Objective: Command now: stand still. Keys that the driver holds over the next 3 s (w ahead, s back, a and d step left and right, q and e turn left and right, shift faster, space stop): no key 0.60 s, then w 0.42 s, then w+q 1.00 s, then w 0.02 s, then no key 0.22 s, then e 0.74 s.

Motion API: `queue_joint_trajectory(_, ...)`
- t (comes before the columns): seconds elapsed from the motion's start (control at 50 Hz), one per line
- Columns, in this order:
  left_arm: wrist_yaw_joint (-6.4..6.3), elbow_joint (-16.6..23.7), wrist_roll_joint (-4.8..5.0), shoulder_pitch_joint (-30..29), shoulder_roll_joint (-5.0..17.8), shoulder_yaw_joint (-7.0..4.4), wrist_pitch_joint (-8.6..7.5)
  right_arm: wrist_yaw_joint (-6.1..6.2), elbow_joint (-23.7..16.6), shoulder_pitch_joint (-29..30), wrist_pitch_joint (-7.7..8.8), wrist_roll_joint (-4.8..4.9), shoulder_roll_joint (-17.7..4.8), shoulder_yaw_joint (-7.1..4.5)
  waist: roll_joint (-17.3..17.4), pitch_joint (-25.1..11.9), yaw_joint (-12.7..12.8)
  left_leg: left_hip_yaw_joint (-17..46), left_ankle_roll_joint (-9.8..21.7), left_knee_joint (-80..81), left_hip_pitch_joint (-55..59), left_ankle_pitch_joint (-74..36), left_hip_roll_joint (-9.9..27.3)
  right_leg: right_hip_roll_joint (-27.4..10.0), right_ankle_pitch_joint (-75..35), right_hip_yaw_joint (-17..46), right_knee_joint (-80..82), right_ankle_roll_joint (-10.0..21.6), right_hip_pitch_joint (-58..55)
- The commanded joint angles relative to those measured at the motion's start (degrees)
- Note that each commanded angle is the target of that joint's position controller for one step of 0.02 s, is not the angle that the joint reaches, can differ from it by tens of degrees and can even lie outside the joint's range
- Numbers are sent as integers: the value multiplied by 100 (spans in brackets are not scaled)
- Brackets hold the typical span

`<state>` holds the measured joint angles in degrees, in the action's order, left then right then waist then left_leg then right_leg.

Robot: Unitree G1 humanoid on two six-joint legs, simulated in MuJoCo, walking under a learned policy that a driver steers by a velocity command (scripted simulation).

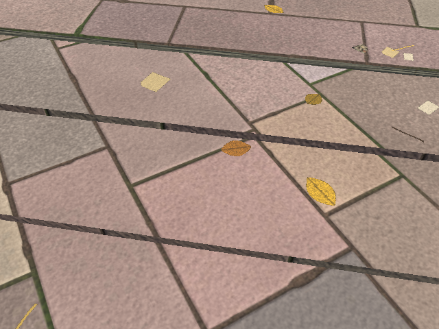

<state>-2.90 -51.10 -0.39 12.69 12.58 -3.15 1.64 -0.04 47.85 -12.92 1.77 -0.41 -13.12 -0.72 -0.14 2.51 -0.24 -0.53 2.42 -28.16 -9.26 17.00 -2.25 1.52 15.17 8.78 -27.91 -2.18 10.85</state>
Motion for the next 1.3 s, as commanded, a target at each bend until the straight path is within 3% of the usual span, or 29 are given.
queue_joint_trajectory(0.02, -31, 58, 3, 100, 618, -139, -54, 24, -153, -40, 66, 7, -627, -133, 38, -123, 10, 555, 47, 689, -257, -893, 523, -241, -1315, 153, 263, 50, -242)
queue_joint_trajectory(0.32, -67, -728, 26, 196, 612, -80, -89, 70, 446, -262, 6, 28, -682, -86, 72, -30, -21, 643, 111, 881, -97, -1021, 534, -251, -1143, 17, 449, -19, -118)
queue_joint_trajectory(0.6, -83, -1098, 36, 340, 580, 7, -102, 84, 740, -456, -39, 38, -675, -48, 49, 15, -35, 633, 119, 932, -59, -1101, 494, -275, -1079, -69, 530, -28, -28)
queue_joint_trajectory(0.64, -98, -1146, 44, 401, 458, 45, -85, 116, 814, -561, -58, 46, -695, -53, 177, -48, -65, 763, 217, 1208, -76, 582, 496, -93, -229, -313, 321, -4, 43)
queue_joint_trajectory(0.66, -106, -1088, 69, 297, 477, 42, -96, 144, 807, -599, -73, 86, -904, -118, 421, 70, -137, 1099, 423, 1438, -102, 1725, 661, 90, 460, -566, -137, 22, 382)
queue_joint_trajectory(0.68, -96, -963, 87, 107, 514, 46, -148, 169, 814, -733, -76, 122, -1107, -180, 729, 251, -223, 1783, 733, 1791, -75, 2679, 1136, 122, 894, -734, -674, 70, 935)
queue_joint_trajectory(0.7, -63, -805, 100, -142, 568, 56, -246, 195, 816, -863, -52, 131, -1270, -246, 912, 499, -323, 2532, 1078, 2154, -195, 3086, 1717, -86, 1005, -761, -1341, 119, 1374)
queue_joint_trajectory(0.72, -14, -683, 143, -357, 608, 45, -344, 215, 822, -990, 8, 80, -1314, -280, 923, 737, -392, 3072, 1363, 2399, -133, 2936, 2135, -326, 1259, -631, -2160, 156, 1976)
queue_joint_trajectory(0.74, 41, -680, 177, -330, 637, 13, -427, 207, 807, -1000, 86, 43, -1237, -278, 764, 825, -324, 3220, 1492, 2421, 151, 2527, 2297, -508, 1396, -532, -2829, 197, 2540)
queue_joint_trajectory(0.8, 187, -730, 207, -232, 576, -19, -645, 170, 674, -875, 183, 153, -950, -239, 291, 601, -184, 2307, 1162, 2290, 784, 1306, 1906, -776, 909, -618, -2622, 303, 2939)
queue_joint_trajectory(0.84, 238, -661, 176, -466, 420, 18, -732, 168, 654, -943, 136, 148, -1003, -254, 435, 362, -254, 1540, 990, 2157, 603, 588, 1493, -613, 583, -934, -1737, 222, 2239)
queue_joint_trajectory(0.88, 297, -629, 186, -436, 339, 62, -746, 155, 650, -1008, 70, 176, -1152, -287, 646, 279, -188, 1235, 1005, 2016, 85, 549, 1376, -422, 447, -1177, -1042, 183, 1375)
queue_joint_trajectory(0.92, 318, -745, 203, -35, 433, 35, -727, 135, 582, -851, 37, 240, -1270, -319, 582, 254, 103, 1134, 942, 1714, -609, 682, 1368, -229, -322, -1389, -346, 197, 314)
queue_joint_trajectory(0.94, 307, -880, 223, 348, 697, -80, -739, 125, 513, -745, 18, 218, -1036, -238, 272, 122, 349, 915, 781, 1215, -441, 159, 1084, -43, -406, -1473, 104, 231, -98)
queue_joint_trajectory(0.96, 277, -981, 266, 728, 924, -197, -740, 93, 498, -799, 36, 204, -994, -204, 54, -166, 534, 673, 551, 203, -634, -1137, 881, -91, -620, -1295, 567, 368, -1013)
queue_joint_trajectory(0.98, 223, -1211, 255, 1762, 1143, -305, -723, 65, 279, -364, 92, 185, -1005, -181, -329, -592, 1022, 261, 226, -1642, -1394, -1475, 586, -883, -442, -178, 1246, 638, -2134)
queue_joint_trajectory(1.0, 226, -1256, 143, 2078, 1172, -178, -626, -49, 168, -408, 230, -104, -323, -13, -1604, -826, 667, 4, -1, -3763, -2880, 1555, 292, -1777, -2727, 913, 491, 676, -3050)
queue_joint_trajectory(1.02, 292, -1271, -4, 2304, 1461, -258, -727, -31, 227, -935, 365, 257, -271, -22, -1576, -973, 653, 664, 41, -4574, -3827, 1607, -157, -2747, -2078, 2792, 1077, 1824, -2946)
queue_joint_trajectory(1.04, 333, -1241, 57, 1960, 1093, -144, -770, -29, 196, -699, 386, 426, -613, -90, -607, -171, 496, 866, 62, -5298, -4542, 1348, 259, -2735, -1478, 2283, 1232, 1903, -2663)
queue_joint_trajectory(1.06, 350, -1143, 59, 1541, 681, -26, -773, -81, 66, -247, 393, 435, -708, -113, -455, 280, 467, 947, 147, -5400, -4803, 791, 424, -2346, -1223, 1484, 1371, 1585, -2264)
queue_joint_trajectory(1.08, 379, -1014, 9, 1176, 546, 60, -752, -82, 98, -146, 346, 377, -596, -115, -367, 377, 316, 831, 150, -5432, -4664, 413, 588, -1977, -1165, 849, 1500, 1314, -1865)
queue_joint_trajectory(1.12, 358, -986, -32, 1030, 282, 149, -695, -148, 108, -228, 245, 303, -525, -142, -571, 503, 109, 637, 108, -5457, -4428, 17, 639, -1551, -1840, -85, 1640, 1017, -1291)
queue_joint_trajectory(1.16, 268, -1041, -79, 1159, 315, 177, -694, -207, -30, -124, 155, 277, -321, -87, -565, 576, 18, 419, -14, -5480, -4278, -209, 619, -1390, -2129, -623, 1906, 1022, -718)
queue_joint_trajectory(1.2, 172, -949, -116, 1000, 438, 191, -705, -193, -402, 413, 147, 211, -280, -28, -375, 726, -33, 290, -145, -4544, -4105, -708, 645, -1258, -2295, -1059, 2119, 978, -222)
queue_joint_trajectory(1.24, 87, -843, -53, 1042, 699, 170, -707, -201, -795, 1191, 158, 131, -80, 103, -170, 683, 134, -275, -156, -2974, -3357, -1089, 623, -1241, -2528, -1329, 2450, 923, 146)
queue_joint_trajectory(1.26, 59, -884, -17, 1281, 850, 141, -718, -211, -917, 1442, 154, 117, 3, 140, -207, 639, 247, -519, -82, -2647, -3178, -1060, 556, -1385, -2945, -1337, 2572, 959, -32)
queue_joint_trajectory(1.3, 60, -899, 19, 1387, 1002, 112, -696, -254, -1075, 1392, 164, 123, -117, 103, -429, 375, 50, -692, 247, -2376, -3010, -756, 418, -1593, -4962, -1595, 2037, 907, -860)
